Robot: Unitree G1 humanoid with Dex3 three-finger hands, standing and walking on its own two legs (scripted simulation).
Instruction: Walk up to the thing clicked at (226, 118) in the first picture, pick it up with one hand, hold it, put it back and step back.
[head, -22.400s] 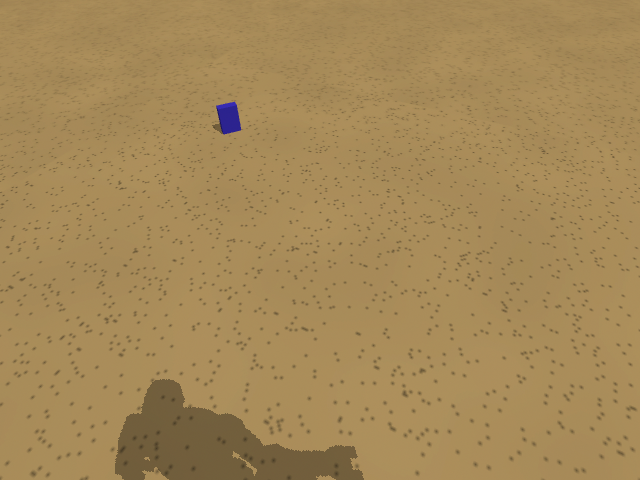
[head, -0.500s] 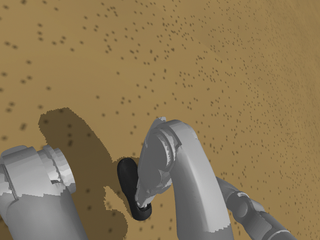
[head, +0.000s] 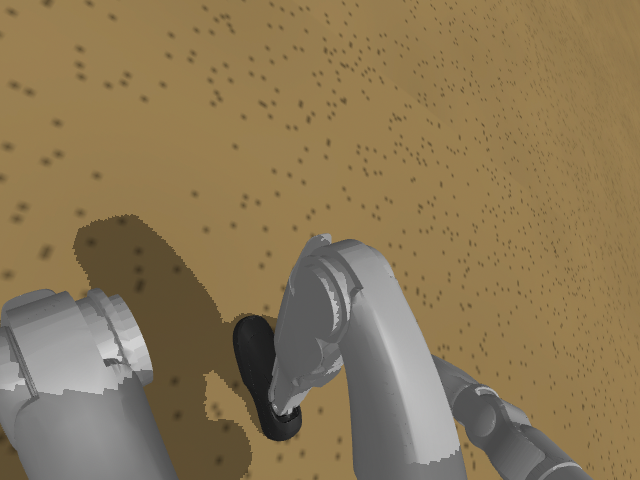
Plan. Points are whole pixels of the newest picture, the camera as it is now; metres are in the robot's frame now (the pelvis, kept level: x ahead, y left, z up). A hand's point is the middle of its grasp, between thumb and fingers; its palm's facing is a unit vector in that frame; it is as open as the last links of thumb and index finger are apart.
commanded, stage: withdraw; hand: left
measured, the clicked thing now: out of the picture +0.45 +0.33 -0.21
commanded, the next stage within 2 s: rise in 0.22 s
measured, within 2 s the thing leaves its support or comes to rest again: neither
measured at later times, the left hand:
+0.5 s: hand out of the picture +0.31 +0.44 -0.08, palm faces +0.55 -0.81 -0.21, open 17.2 cm
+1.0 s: hand out of the picture +0.22 +0.37 +0.10, palm faces +0.42 -0.75 -0.51, open 17.3 cm
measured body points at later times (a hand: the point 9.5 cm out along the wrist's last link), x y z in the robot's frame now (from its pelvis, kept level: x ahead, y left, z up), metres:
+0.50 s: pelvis +0.01 -0.01 +0.04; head +0.17 +0.17 +0.41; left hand +0.27 +0.48 -0.06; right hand +0.24 -0.22 -0.03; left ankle +0.08 +0.12 -0.25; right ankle +0.16 -0.13 -0.25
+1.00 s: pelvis +0.03 -0.02 +0.20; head +0.21 +0.06 +0.60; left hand +0.20 +0.41 +0.14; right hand +0.27 -0.21 +0.07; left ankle +0.08 +0.12 -0.25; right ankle +0.16 -0.13 -0.25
